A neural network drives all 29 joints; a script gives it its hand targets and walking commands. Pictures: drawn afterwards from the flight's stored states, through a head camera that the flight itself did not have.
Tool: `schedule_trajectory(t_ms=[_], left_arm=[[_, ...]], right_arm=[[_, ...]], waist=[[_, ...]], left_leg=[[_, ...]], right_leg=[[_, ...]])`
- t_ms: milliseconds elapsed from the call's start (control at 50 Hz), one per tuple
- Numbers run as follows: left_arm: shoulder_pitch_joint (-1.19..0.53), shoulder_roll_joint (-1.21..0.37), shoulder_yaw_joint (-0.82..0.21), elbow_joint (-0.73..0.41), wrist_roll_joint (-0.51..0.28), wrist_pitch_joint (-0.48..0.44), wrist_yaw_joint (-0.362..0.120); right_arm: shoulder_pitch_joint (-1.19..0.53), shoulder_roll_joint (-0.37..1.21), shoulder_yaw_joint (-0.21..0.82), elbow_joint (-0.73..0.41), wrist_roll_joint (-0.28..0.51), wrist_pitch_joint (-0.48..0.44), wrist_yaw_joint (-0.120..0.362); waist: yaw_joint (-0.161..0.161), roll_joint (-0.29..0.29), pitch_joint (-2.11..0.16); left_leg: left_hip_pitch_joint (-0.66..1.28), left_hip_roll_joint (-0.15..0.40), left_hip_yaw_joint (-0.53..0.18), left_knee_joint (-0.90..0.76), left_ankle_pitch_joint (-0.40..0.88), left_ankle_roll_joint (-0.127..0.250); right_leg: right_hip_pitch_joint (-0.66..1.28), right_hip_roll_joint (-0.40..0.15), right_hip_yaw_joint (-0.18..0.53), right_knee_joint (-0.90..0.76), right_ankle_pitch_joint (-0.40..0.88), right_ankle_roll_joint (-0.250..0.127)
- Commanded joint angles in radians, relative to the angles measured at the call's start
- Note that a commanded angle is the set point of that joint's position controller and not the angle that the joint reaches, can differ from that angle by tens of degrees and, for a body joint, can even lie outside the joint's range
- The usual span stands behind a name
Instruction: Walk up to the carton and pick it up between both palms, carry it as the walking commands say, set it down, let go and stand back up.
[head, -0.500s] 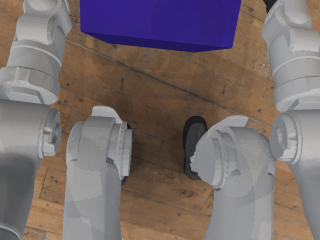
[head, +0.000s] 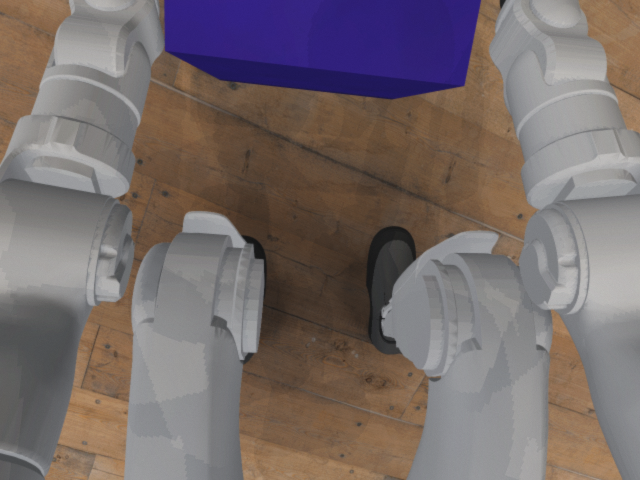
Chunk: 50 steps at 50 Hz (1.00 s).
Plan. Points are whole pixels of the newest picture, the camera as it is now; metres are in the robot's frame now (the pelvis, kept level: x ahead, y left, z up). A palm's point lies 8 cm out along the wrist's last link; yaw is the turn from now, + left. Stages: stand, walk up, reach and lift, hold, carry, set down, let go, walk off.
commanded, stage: reach and lift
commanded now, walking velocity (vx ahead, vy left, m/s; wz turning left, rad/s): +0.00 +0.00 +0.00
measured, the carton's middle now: (319, 1) +0.53 +0.03 -0.24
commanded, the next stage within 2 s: none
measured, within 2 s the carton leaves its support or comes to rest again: leaves its support in 0.90 s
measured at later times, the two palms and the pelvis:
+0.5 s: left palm out of the picture +0.54 +0.19 -0.18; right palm out of the picture +0.56 -0.13 -0.17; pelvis +0.00 +0.00 -0.01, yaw +1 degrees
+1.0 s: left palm out of the picture +0.53 +0.18 -0.17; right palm out of the picture +0.54 -0.14 -0.15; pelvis +0.00 +0.00 +0.00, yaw +2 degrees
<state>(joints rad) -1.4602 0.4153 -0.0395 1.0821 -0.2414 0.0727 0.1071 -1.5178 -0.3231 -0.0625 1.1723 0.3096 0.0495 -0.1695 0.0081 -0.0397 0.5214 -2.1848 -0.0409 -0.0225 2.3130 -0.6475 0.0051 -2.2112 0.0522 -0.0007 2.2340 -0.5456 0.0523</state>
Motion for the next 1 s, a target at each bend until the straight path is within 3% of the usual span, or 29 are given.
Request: schedule_trajectory(t_ms=[0, 100, 160, 180, 340, 460, 600, 760, 820, 900, 920, 940, 980], left_arm=[[-0.374, 0.025, -0.027, -0.168, -0.007, -0.046, -0.015], [-0.411, -0.052, -0.079, -0.182, -0.028, -0.054, -0.023], [-0.423, -0.142, -0.118, -0.186, -0.047, -0.059, -0.040], [-0.451, -0.188, -0.134, -0.194, -0.054, -0.058, -0.051], [-0.716, -0.711, -0.235, -0.227, -0.080, -0.042, -0.210], [-0.716, -0.854, -0.218, -0.242, -0.062, -0.022, -0.264], [-0.673, -0.954, -0.232, -0.301, -0.064, -0.009, -0.273], [-0.711, -0.973, -0.267, -0.445, -0.096, 0.015, -0.249], [-0.751, -0.968, -0.278, -0.541, -0.101, 0.024, -0.234], [-0.782, -0.956, -0.260, -0.594, -0.077, 0.041, -0.211], [-0.790, -0.957, -0.253, -0.616, -0.071, 0.047, -0.204], [-0.818, -0.934, -0.253, -0.607, -0.072, 0.051, -0.202], [-0.823, -0.948, -0.254, -0.625, -0.068, 0.067, -0.197]], right_arm=[[-0.186, 0.060, -0.018, -0.132, -0.019, -0.049, -0.008], [-0.183, 0.127, -0.019, -0.121, -0.045, -0.058, -0.005], [-0.214, 0.220, 0.012, -0.127, -0.038, -0.062, 0.013], [-0.229, 0.273, 0.020, -0.128, -0.040, -0.060, 0.024], [-0.455, 0.826, 0.084, -0.144, -0.088, -0.002, 0.179], [-0.450, 1.001, 0.065, -0.135, -0.099, 0.039, 0.242], [-0.436, 1.064, 0.065, -0.192, -0.082, 0.046, 0.266], [-0.464, 1.100, 0.115, -0.328, -0.027, 0.068, 0.257], [-0.526, 1.086, 0.146, -0.442, 0.006, 0.075, 0.244], [-0.584, 1.098, 0.168, -0.502, 0.013, 0.101, 0.227], [-0.597, 1.100, 0.178, -0.516, 0.026, 0.107, 0.223], [-0.611, 1.085, 0.189, -0.509, 0.016, 0.118, 0.220], [-0.646, 1.090, 0.193, -0.569, 0.013, 0.133, 0.212]], waist=[[-0.015, 0.139, -1.553], [-0.044, 0.146, -1.548], [-0.029, 0.141, -1.535], [-0.037, 0.135, -1.529], [-0.037, 0.099, -1.456], [-0.022, 0.078, -1.380], [-0.014, 0.114, -1.404], [-0.038, 0.143, -1.701], [-0.026, 0.154, -1.857], [-0.010, 0.130, -1.961], [0.007, 0.132, -1.995], [-0.010, 0.111, -1.990], [-0.005, 0.105, -2.053]], left_leg=[[0.684, 0.007, -0.010, -0.270, 0.480, -0.035], [0.685, -0.004, -0.018, -0.274, 0.492, -0.038], [0.684, -0.007, -0.017, -0.281, 0.507, -0.038], [0.671, -0.008, -0.018, -0.280, 0.505, -0.036], [0.550, -0.042, 0.002, -0.243, 0.452, -0.022], [0.513, -0.054, 0.024, -0.222, 0.439, -0.011], [0.570, -0.059, 0.023, -0.211, 0.524, -0.021], [0.761, -0.059, 0.026, -0.213, 0.629, -0.025], [0.875, -0.067, 0.026, -0.226, 0.688, -0.023], [0.903, -0.075, 0.040, -0.247, 0.655, -0.017], [0.875, -0.082, 0.051, -0.251, 0.614, -0.010], [0.875, -0.077, 0.051, -0.269, 0.569, -0.009], [0.914, -0.081, 0.057, -0.265, 0.581, -0.009]], right_leg=[[0.635, 0.030, -0.045, -0.122, 0.391, -0.029], [0.634, 0.035, -0.054, -0.125, 0.402, -0.032], [0.618, 0.037, -0.053, -0.126, 0.400, -0.034], [0.618, 0.038, -0.052, -0.124, 0.401, -0.035], [0.601, 0.064, -0.062, -0.081, 0.382, -0.034], [0.556, 0.085, -0.069, -0.070, 0.363, -0.035], [0.529, 0.088, -0.080, -0.054, 0.404, -0.049], [0.618, 0.098, -0.103, -0.052, 0.450, -0.050], [0.662, 0.101, -0.105, -0.064, 0.481, -0.046], [0.708, 0.104, -0.113, -0.090, 0.456, -0.040], [0.755, 0.102, -0.107, -0.089, 0.455, -0.041], [0.753, 0.095, -0.110, -0.110, 0.421, -0.037], [0.788, 0.099, -0.114, -0.124, 0.429, -0.029]])
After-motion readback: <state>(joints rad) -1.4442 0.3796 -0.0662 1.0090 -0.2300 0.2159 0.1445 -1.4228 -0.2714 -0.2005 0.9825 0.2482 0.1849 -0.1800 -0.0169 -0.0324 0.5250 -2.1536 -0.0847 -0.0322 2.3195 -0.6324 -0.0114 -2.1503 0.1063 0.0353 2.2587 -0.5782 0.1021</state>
